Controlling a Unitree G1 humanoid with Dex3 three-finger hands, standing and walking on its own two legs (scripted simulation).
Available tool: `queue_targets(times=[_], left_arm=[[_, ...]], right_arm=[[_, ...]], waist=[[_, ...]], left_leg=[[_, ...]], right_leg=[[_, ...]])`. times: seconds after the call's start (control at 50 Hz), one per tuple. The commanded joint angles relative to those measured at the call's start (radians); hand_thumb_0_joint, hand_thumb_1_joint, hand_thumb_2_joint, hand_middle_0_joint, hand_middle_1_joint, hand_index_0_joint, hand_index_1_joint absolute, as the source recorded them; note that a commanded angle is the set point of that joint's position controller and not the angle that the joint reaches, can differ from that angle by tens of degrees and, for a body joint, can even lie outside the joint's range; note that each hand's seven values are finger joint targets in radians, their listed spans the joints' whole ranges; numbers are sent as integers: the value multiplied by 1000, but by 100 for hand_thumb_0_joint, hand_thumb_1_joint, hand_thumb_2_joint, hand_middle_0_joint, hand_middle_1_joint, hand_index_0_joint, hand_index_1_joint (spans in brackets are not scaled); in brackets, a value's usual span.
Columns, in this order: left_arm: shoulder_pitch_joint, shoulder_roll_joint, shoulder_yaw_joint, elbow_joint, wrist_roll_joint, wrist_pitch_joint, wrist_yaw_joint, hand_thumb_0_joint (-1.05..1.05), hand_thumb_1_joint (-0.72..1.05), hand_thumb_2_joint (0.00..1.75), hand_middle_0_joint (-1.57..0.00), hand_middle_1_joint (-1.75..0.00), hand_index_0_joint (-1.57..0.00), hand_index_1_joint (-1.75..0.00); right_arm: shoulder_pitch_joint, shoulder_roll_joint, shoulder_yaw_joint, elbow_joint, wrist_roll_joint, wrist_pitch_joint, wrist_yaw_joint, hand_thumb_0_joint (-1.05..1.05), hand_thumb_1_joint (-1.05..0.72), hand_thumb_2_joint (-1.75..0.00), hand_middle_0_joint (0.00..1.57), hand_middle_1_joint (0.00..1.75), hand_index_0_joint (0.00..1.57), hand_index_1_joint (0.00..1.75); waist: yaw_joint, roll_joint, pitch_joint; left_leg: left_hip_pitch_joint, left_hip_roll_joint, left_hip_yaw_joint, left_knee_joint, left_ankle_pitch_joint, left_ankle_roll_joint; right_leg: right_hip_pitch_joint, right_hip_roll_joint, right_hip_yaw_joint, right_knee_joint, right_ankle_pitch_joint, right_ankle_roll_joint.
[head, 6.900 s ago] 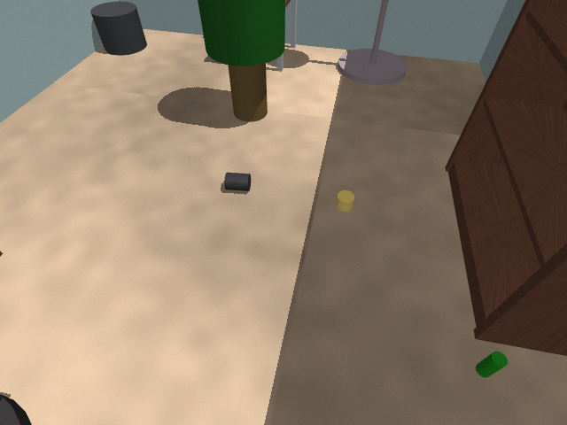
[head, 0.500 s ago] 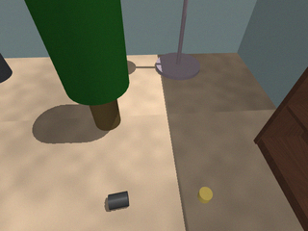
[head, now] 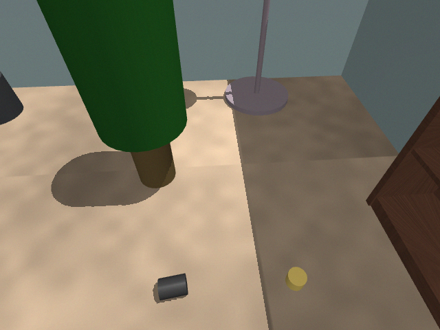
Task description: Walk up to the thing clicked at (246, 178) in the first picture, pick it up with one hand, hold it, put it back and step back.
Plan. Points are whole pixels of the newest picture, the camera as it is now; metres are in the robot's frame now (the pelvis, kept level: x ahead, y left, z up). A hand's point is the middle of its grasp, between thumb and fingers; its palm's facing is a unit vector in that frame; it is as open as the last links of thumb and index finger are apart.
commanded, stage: stand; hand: left
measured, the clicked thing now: (173, 286) +0.43 +0.23 -0.74
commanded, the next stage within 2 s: none
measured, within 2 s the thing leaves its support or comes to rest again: neither
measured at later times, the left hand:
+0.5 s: hand out of the picture +0.06 +0.25 -0.16, palm faces -0.02 -0.94 -0.34, open 7.4 cm
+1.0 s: hand out of the picture +0.07 +0.26 -0.16, palm faces -0.02 -0.94 -0.34, open 7.4 cm
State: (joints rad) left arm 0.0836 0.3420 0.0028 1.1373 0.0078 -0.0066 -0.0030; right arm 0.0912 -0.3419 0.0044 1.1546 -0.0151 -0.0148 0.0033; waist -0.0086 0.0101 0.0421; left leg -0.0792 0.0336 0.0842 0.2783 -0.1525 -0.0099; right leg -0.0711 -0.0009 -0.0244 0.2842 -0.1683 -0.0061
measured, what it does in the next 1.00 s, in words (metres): stands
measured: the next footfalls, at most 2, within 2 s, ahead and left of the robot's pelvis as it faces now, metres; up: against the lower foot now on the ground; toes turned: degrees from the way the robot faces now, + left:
none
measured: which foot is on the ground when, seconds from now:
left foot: down 0.00-1.00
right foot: down 0.00-1.00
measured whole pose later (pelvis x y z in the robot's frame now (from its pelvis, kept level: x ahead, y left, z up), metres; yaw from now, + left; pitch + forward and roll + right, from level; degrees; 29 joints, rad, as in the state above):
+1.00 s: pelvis +0.00 +0.01 +0.00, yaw +0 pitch -2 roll +0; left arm 0.12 0.35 -0.01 1.13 0.01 -0.01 0.00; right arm 0.11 -0.35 0.00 1.15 -0.02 -0.02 0.01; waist 0.00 0.00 0.04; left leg -0.09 0.02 0.08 0.29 -0.16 0.00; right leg -0.08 -0.01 -0.03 0.30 -0.18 0.00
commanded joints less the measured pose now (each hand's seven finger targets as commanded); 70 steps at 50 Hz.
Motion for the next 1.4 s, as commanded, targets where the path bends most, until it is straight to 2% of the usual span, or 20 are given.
queue_targets(times=[0.0, 0.06, 0.16, 0.26, 0.38, 0.4, 0.46, 0.66, 0.78, 0.8, 0.98, 1.08, 1.22, 1.28, 1.38], left_arm=[[-42, 219, 37, -58, 0, -28, 15, 0, 90, 90, -20, -30, -20, -30], [-49, 217, 38, -57, -2, -26, 14, 0, 90, 90, -20, -30, -20, -30], [-29, 218, 36, -58, -1, -25, 12, 0, 90, 90, -20, -30, -20, -30], [-31, 219, 34, -57, 0, -25, 13, 0, 90, 90, -20, -30, -20, -30], [-15, 217, 33, -58, 1, -25, 10, 0, 90, 90, -20, -30, -20, -30], [-14, 219, 33, -56, 0, -25, 11, 0, 90, 90, -20, -30, -20, -30], [-11, 224, 32, -60, 1, -28, 12, 0, 90, 90, -20, -30, -20, -30], [-6, 220, 29, -61, 0, -26, 13, 0, 90, 90, -20, -30, -20, -30], [-8, 222, 30, -66, 0, -28, 14, 0, 90, 90, -20, -30, -20, -30], [-6, 218, 28, -63, -1, -27, 14, 0, 90, 90, -20, -30, -20, -30], [-5, 216, 27, -69, 3, -28, 14, 0, 90, 90, -20, -30, -20, -30], [-4, 218, 29, -64, 1, -27, 15, 0, 90, 90, -20, -30, -20, -30], [-6, 221, 32, -67, 4, -26, 15, 0, 90, 90, -20, -30, -20, -30], [-7, 218, 32, -64, 1, -24, 14, 0, 90, 90, -20, -30, -20, -30], [-3, 217, 32, -67, 3, -26, 14, 0, 90, 90, -20, -30, -20, -30]], right_arm=[[-51, -212, -39, -65, 3, -18, -9, 0, -90, -90, 20, 30, 20, 30], [-39, -209, -35, -61, 2, -17, -10, 0, -90, -90, 20, 30, 20, 30], [-48, -217, -40, -61, 2, -20, -8, 0, -90, -90, 20, 30, 20, 30], [-36, -213, -40, -59, 2, -17, -8, 0, -90, -90, 20, 30, 20, 30], [-36, -215, -39, -59, 1, -18, -7, 0, -90, -90, 20, 30, 20, 30], [-30, -213, -38, -57, 2, -18, -6, 0, -90, -90, 20, 30, 20, 30], [-28, -217, -40, -59, 1, -18, -6, 0, -90, -90, 20, 30, 20, 30], [-25, -218, -37, -59, 2, -16, -8, 0, -90, -90, 20, 30, 20, 30], [-22, -221, -39, -63, 3, -19, -8, 0, -90, -90, 20, 30, 20, 30], [-20, -219, -37, -59, 3, -19, -8, 0, -90, -90, 20, 30, 20, 30], [-28, -225, -41, -65, 3, -17, -10, 0, -90, -90, 20, 30, 20, 30], [-25, -216, -38, -65, 4, -18, -9, 0, -90, -90, 20, 30, 20, 30], [-34, -219, -41, -71, 4, -18, -11, 0, -90, -90, 20, 30, 20, 30], [-40, -218, -38, -69, 6, -19, -11, 0, -90, -90, 20, 30, 20, 30], [-26, -216, -38, -72, 4, -18, -12, 0, -90, -90, 20, 30, 20, 30]], waist=[[1, -19, -81], [-2, -17, -48], [7, -12, -55], [-1, -17, -42], [6, -5, -46], [3, -5, -41], [4, -16, -68], [5, -13, -49], [4, -10, -77], [5, -15, -56], [6, -8, -72], [4, -16, -49], [5, -14, -71], [6, -8, -55], [3, -11, -73]], left_leg=[[48, 131, -116, -27, 120, 26], [18, 125, -118, -43, 68, 23], [29, 128, -124, -43, 76, 23], [12, 123, -125, -42, 38, 25], [4, 121, -126, -42, 32, 28], [-1, 120, -132, -48, 26, 24], [26, 127, -130, -30, 84, 29], [4, 122, -130, -31, 59, 29], [29, 127, -129, -27, 120, 28], [14, 123, -130, -32, 114, 25], [27, 126, -124, -19, 123, 31], [12, 121, -128, -32, 127, 28], [32, 127, -127, -25, 131, 31], [29, 124, -132, -36, 132, 23], [30, 123, -123, -24, 139, 30]], right_leg=[[-33, -141, 109, -50, 160, -11], [-48, -139, 112, -56, 108, -10], [-58, -134, 108, -52, 85, -14], [-66, -137, 113, -56, 60, -14], [-59, -140, 116, -53, 69, -17], [-63, -135, 112, -52, 46, -13], [-57, -139, 110, -47, 90, -15], [-55, -142, 116, -51, 86, -15], [-40, -143, 109, -32, 137, -16], [-48, -139, 106, -37, 122, -13], [-33, -148, 110, -39, 153, -15], [-32, -145, 105, -41, 149, -11], [-25, -147, 103, -36, 150, -14], [-38, -141, 100, -34, 133, -13], [-19, -150, 104, -36, 160, -16]])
